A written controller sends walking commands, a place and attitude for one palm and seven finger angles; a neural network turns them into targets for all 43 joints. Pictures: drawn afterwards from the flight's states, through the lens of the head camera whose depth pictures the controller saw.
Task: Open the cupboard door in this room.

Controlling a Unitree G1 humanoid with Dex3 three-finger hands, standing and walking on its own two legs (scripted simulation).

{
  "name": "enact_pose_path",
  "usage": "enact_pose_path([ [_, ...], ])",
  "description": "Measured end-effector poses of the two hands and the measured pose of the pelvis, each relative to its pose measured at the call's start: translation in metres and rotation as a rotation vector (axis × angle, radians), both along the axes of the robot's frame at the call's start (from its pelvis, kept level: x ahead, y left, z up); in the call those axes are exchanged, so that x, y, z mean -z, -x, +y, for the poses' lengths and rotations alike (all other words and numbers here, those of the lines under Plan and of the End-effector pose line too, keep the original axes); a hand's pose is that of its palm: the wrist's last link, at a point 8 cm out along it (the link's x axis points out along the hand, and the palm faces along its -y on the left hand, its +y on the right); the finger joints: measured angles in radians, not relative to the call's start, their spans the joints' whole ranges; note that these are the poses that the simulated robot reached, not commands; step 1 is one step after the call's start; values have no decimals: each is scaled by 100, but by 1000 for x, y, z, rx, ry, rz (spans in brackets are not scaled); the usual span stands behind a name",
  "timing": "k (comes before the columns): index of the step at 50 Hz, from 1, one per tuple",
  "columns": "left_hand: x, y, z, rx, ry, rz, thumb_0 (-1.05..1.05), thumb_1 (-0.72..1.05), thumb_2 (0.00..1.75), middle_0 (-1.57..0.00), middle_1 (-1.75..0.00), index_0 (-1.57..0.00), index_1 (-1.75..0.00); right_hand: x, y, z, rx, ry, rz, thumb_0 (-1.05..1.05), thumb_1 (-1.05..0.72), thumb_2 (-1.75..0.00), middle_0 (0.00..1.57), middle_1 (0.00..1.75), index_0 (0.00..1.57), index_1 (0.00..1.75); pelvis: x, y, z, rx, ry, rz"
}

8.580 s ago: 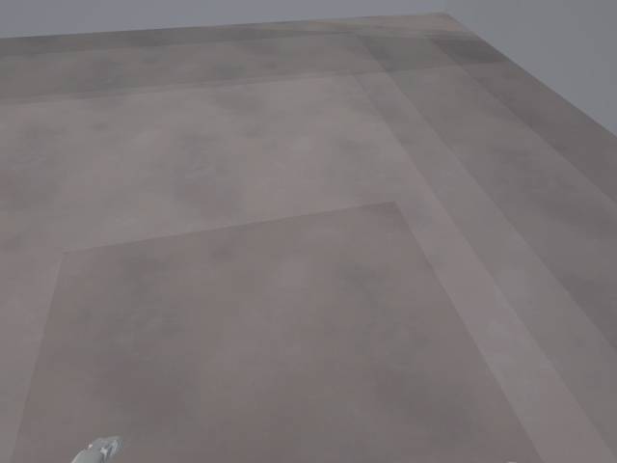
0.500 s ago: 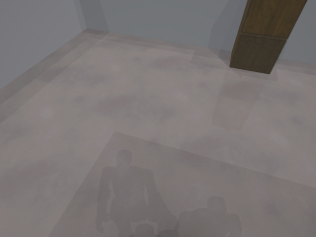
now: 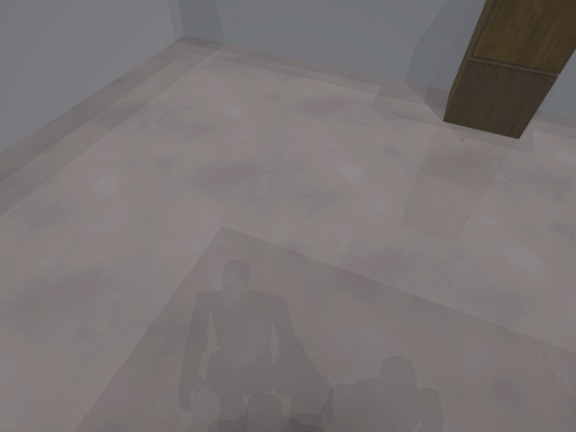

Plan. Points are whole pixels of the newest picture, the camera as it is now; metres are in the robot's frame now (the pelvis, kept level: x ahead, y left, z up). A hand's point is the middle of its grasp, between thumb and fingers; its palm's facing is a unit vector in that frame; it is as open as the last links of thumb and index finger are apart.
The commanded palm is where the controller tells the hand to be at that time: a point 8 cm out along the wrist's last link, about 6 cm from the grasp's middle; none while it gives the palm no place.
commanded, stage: stand and wait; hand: left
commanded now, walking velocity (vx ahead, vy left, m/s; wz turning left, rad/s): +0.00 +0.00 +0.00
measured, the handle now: out of the picture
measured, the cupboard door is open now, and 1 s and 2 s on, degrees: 0 0 0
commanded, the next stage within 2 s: turn or walk to find it in 0.34 s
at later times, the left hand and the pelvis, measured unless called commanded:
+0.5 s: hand out of the picture +0.03 +0.20 -0.17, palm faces +0.05 -0.96 -0.26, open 7.4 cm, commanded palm none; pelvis +0.00 +0.00 +0.00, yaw +1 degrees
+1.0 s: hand out of the picture +0.03 +0.20 -0.17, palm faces +0.16 -0.96 -0.24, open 7.4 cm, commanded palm none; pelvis +0.00 +0.00 +0.00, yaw +8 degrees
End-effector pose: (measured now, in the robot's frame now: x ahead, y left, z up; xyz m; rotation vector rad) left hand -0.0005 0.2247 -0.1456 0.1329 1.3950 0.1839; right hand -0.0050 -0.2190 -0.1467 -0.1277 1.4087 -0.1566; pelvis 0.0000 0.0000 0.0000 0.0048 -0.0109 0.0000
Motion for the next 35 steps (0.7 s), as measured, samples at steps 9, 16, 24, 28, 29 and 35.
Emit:
enact_pose_path([
  [9,-5,-7,3,12,-3,-27,0,91,90,-20,-30,-19,-30,-2,-12,0,-9,1,-39,1,-92,-90,20,30,20,30,-3,-3,1,3,0,-14],
  [16,-9,-12,10,26,-22,-33,0,91,90,-20,-30,-20,-30,-5,-14,-12,-12,21,-45,0,-91,-90,20,30,20,30,-5,-2,0,8,-1,-21],
  [24,-12,-18,22,15,-59,-43,1,91,90,-20,-30,-20,-30,-8,-14,-31,-33,58,-20,0,-91,-90,20,30,20,30,-4,-1,-3,-12,-1,-9],
  [28,-9,-19,22,-10,-60,-55,1,91,90,-20,-30,-20,-30,-5,-16,-30,-56,54,2,0,-91,-90,20,30,20,30,-1,1,-3,-37,4,1],
  [29,-8,-19,22,-17,-57,-58,0,91,90,-20,-30,-20,-30,-4,-17,-29,-62,53,5,0,-91,-90,20,30,20,30,0,1,-3,-44,7,3],
  [35,5,-16,28,-53,-30,-79,1,90,90,-20,-30,-20,-30,-2,-27,-16,-94,59,-1,0,-91,-90,20,30,20,30,8,6,8,-85,23,-1],
])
